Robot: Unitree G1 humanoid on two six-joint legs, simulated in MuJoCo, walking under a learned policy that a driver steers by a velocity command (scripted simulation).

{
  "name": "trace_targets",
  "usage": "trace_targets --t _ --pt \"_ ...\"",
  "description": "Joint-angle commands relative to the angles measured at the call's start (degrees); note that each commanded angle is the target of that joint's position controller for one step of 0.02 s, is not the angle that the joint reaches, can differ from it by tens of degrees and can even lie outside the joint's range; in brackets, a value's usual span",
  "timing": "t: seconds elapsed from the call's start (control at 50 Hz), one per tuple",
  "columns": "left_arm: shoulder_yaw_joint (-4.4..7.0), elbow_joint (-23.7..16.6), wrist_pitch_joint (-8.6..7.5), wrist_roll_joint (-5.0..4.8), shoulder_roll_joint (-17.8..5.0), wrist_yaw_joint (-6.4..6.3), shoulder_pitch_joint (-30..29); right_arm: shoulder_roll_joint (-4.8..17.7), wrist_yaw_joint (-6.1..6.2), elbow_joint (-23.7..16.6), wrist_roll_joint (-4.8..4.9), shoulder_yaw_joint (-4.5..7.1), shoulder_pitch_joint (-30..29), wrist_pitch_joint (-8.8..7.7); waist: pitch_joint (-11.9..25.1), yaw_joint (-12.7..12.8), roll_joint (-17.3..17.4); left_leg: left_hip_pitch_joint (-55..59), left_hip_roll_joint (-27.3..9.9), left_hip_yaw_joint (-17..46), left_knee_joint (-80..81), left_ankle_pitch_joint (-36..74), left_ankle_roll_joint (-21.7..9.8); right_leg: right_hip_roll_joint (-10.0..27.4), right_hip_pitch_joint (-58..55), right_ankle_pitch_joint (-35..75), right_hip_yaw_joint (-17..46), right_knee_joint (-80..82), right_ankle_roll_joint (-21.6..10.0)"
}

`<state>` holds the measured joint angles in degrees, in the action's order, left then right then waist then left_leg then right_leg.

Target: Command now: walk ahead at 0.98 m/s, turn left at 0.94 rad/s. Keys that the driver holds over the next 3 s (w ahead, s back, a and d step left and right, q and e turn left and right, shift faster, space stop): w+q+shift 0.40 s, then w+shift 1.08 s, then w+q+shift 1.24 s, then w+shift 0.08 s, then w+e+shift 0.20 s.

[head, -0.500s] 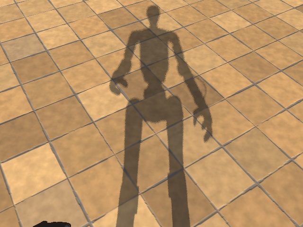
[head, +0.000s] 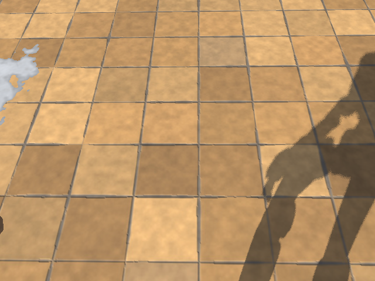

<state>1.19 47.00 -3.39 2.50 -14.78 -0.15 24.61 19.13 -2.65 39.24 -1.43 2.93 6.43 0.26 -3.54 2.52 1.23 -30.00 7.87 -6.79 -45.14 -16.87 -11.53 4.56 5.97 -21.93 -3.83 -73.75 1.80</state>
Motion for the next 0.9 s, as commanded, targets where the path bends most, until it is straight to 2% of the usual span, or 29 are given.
trace_targets --t 0.02,0.06,0.1,0.16,0.2,0.24,0.28,0.3,0.32,0.34,0.36,0.38,0.4,0.42,0.44,0.46,0.52,0.62,0.68,0.72,0.74,0.76,0.78,0.8,0.82,0.84,0.86,0.88,0.9 --pt "1.13 -12.3 -3.91 -0.32 -9.6 0.08 -10.2 12.6 2.17 1.8 0.1 4.63 15.3 -0.19 5.1 -6.0 -4.9 37.5 -19.5 44.0 31.2 -6.2 -9.9 1.0 41.7 4.1 7.8 -9.3 -1.2" --pt "0.67 -11.1 -1.82 1.69 -8.7 0.12 -7.2 9.7 2.83 1.2 0.31 3.33 10.7 -1.84 1.3 -0.6 -5.6 23.5 -14.2 35.0 31.5 1.2 -8.9 3.2 33.9 1.3 8.2 -3.0 0.3" --pt "0.33 -11.7 0.34 2.3 -7.5 0.36 -7.8 8.1 2.47 1.2 1.0 2.52 10.5 -3.23 -0.1 0.9 -4.0 14.4 -11.0 31.3 33.4 2.2 -9.4 4.1 30.6 -1.7 7.0 3.9 2.2" --pt "-0.62 -16.6 0.61 1.11 -5.9 1.1 -20.6 7.9 2.08 1.7 1.0 2.59 12.1 -4.37 -5.4 -2.0 -2.5 6.3 -6.9 28.0 36.7 8.6 -7.1 3.1 28.1 12.0 3.7 19.8 3.4" --pt "-1.25 -17.5 0.23 0.22 -4.9 1.7 -24.4 8.9 1.84 2.4 1.19 3.14 13.9 -4.53 -4.0 -4.3 -0.7 8.3 -5.8 27.1 35.7 18.1 -4.7 0.6 23.7 22.5 3.1 30.2 2.5" --pt "-1.15 -18.0 -0.16 -0.51 -5.6 1.73 -26.1 9.8 1.83 3.5 1.79 3.53 16.2 -4.7 -1.3 -6.1 0.9 14.3 -7.6 28.5 34.0 29.3 -3.0 -1.6 20.2 27.5 3.2 35.9 1.0" --pt "-0.71 -17.9 -0.4 -0.62 -7.3 1.31 -25.2 10.9 2.34 3.8 1.9 3.86 15.9 -4.57 1.0 -5.3 1.0 20.1 -8.3 29.2 29.5 38.5 -0.9 -3.7 15.2 25.6 3.9 41.5 -0.2" --pt "0.04 -16.8 -0.45 -0.71 -9.1 0.77 -21.3 12.1 2.6 3.8 1.77 4.11 15.3 -4.57 4.1 -3.4 1.3 22.5 -8.3 29.7 24.0 47.1 0.6 -5.5 9.2 22.2 4.3 42.4 -0.7" --pt "1.42 -14.9 -0.6 -1.08 -12.2 -0.03 -13.6 14.0 2.51 3.7 1.23 4.44 14.1 -4.58 9.4 0.9 1.3 23.2 -8.2 29.8 14.1 52.4 2.0 -6.4 0.3 16.3 4.6 41.2 -1.2" --pt "2.7 -12.0 -0.62 -1.4 -14.5 -1.16 -1.1 14.6 2.13 3.2 0.67 4.48 10.3 -4.91 14.7 8.6 1.0 17.9 -6.5 28.5 0.1 50.4 3.1 -4.6 -13.1 12.8 4.6 41.2 -1.7" --pt "4.27 -9.8 -0.82 0.16 -18.2 -2.63 10.7 7.3 2.1 1.9 0.34 2.63 9.2 -5.71 21.3 12.2 -5.9 8.5 -2.9 24.3 -20.2 26.7 3.7 6.8 -26.3 -6.7 16.0 41.8 -3.3" --pt "4.59 -10.8 -0.93 2.09 -21.3 -2.28 6.2 0.2 2.05 -1.8 3.12 0.43 14.4 -5.54 27.3 4.4 -25.3 -6.3 2.9 17.9 -34.5 -11.7 4.9 22.9 -33.1 -21.4 48.6 55.6 -6.9" --pt "4.94 -11.8 -0.51 1.51 -17.9 -1.63 -2.1 4.5 2.58 -0.7 1.92 0.24 14.3 -4.67 21.8 2.4 -19.8 -12.4 -2.6 15.6 -37.9 -5.6 4.2 21.5 -25.8 -30.5 54.0 59.8 -9.2" --pt "3.65 -12.2 -0.31 0.9 -12.1 -1.33 -6.2 6.8 2.07 0.3 0.4 0.66 10.5 -3.93 14.4 2.3 -11.2 -12.6 -6.0 14.2 -35.7 -0.6 4.4 18.3 -18.1 -26.9 43.9 58.8 -9.4" --pt "2.95 -10.6 -0.32 0.79 -9.0 -0.93 -6.4 6.4 1.24 0.4 -0.35 0.6 8.2 -3.4 8.8 1.7 -5.0 -11.3 -7.8 13.3 -33.0 1.4 4.8 15.7 -10.7 -16.1 35.3 58.8 -9.1" --pt "2.59 -8.7 -0.7 0.82 -8.2 -0.78 -5.4 5.1 0.35 -0.5 -1.08 0.31 5.9 -2.99 6.3 1.0 -4.4 -10.4 -9.2 13.6 -30.6 1.3 5.0 13.3 -6.5 -9.0 28.9 59.3 -8.5" --pt "1.76 -3.7 -2.74 -0.32 -5.9 0.44 -2.0 0.6 -1.11 -2.5 -1.26 -1.36 3.8 -1.66 1.1 -1.7 -5.6 -12.0 -10.4 15.0 -27.0 0.9 5.7 11.3 -0.5 2.0 19.2 62.7 -8.5" --pt "2.0 -1.2 -4.3 -0.83 -8.5 1.35 -2.6 1.5 -2.37 -7.4 -0.96 -2.82 -7.0 -2.07 -4.2 -3.4 -4.7 -10.4 -9.8 10.0 -6.6 13.6 6.7 8.0 4.9 19.9 2.1 70.8 -8.3" --pt "2.15 1.5 -4.27 -1.37 -10.5 1.26 1.4 0.7 -3.24 -8.0 -0.8 -3.62 -12.8 -2.78 -5.8 -1.7 -2.8 -0.3 -7.7 2.6 4.5 18.4 4.4 7.9 4.0 32.4 -3.1 76.1 -8.5" --pt "2.4 3.1 -3.72 -1.46 -13.3 0.7 3.9 1.9 -2.38 -7.0 -1.31 -3.27 -11.4 -3.01 -2.4 -3.1 -5.6 4.3 -4.2 -0.6 7.3 13.9 2.7 8.9 -4.8 61.6 -5.3 68.3 -8.3" --pt "2.65 3.7 -3.11 -1.36 -15.1 0.19 4.3 3.2 -1.63 -5.7 -1.78 -2.73 -7.0 -3.1 1.4 -5.9 -7.7 9.4 -2.1 -1.1 7.5 9.9 1.8 9.5 -7.8 73.8 -6.0 59.9 -7.9" --pt "2.92 3.8 -2.28 -1.15 -16.6 -0.4 3.2 5.1 -0.78 -2.7 -1.78 -1.73 3.0 -3.13 7.4 -11.1 -9.7 19.6 -0.8 0.2 7.9 6.0 0.6 10.3 -7.6 79.8 -5.9 47.2 -7.5" --pt "2.82 3.3 -1.51 -1.46 -16.6 -0.72 1.2 7.2 0.32 1.3 -1.68 -0.44 15.2 -3.08 12.8 -17.1 -9.0 33.2 -1.8 2.7 12.7 6.6 -0.7 8.7 -2.2 75.2 -6.4 30.6 -6.8" --pt "1.78 1.7 -1.36 -0.71 -11.3 -0.36 2.7 11.8 1.65 3.6 -2.22 1.19 21.6 -2.87 18.8 -15.9 -2.3 47.4 -13.0 16.2 11.2 -7.5 -0.8 4.6 10.9 37.6 -4.6 8.8 -6.7" --pt "0.51 -1.5 -1.87 -2.47 -4.7 0.84 8.2 16.3 2.28 2.3 -2.28 2.31 18.8 -2.65 26.4 -7.7 12.2 59.1 -29.1 49.0 20.3 -18.0 -5.7 -5.1 31.0 -6.0 2.1 -11.3 -4.8" --pt "1.65 -3.2 -2.3 -2.6 -10.9 0.36 0.3 14.4 2.51 2.5 -0.99 2.81 18.3 -2.56 24.6 -11.4 4.4 57.1 -27.1 52.2 26.7 -14.9 -6.3 -4.4 38.3 -1.4 9.0 -14.0 -6.3" --pt "1.45 -4.2 -2.58 -2.86 -9.8 0.31 -4.1 11.4 2.84 4.2 -0.55 2.31 15.8 -3.14 12.9 -9.0 1.7 48.0 -25.0 41.1 27.5 -5.4 -5.8 -1.4 40.9 3.8 7.8 -10.1 -6.4" --pt "0.85 -3.8 -2.54 -2.29 -8.1 0.44 -4.6 8.5 2.65 5.3 -0.44 1.82 14.3 -3.9 6.7 -6.4 -1.7 37.9 -22.8 35.0 28.7 2.1 -4.8 0.5 37.9 5.0 7.4 -5.0 -6.1" --pt "0.71 -3.3 -1.78 -1.22 -7.3 0.62 -4.9 6.2 2.57 5.7 -0.58 1.16 12.7 -4.71 4.2 -3.7 -3.1 30.8 -19.8 29.9 29.2 7.6 -3.2 2.1 33.9 5.0 7.9 -1.3 -5.8"
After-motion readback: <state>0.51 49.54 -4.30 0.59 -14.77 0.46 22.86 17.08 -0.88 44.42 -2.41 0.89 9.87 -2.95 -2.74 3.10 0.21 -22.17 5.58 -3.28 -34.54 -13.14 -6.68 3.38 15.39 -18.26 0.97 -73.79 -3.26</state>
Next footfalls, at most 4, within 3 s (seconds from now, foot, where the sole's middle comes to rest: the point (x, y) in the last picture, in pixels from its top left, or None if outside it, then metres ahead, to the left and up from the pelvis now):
0.36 right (235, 241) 0.58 -0.09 -0.73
0.80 left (132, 177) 0.83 0.31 -0.73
1.22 right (118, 92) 1.30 0.44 -0.73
1.68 left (48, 57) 1.56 0.86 -0.73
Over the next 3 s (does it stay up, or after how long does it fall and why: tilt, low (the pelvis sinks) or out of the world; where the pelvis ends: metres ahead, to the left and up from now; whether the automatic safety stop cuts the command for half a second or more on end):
stays up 1.95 1.81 0.01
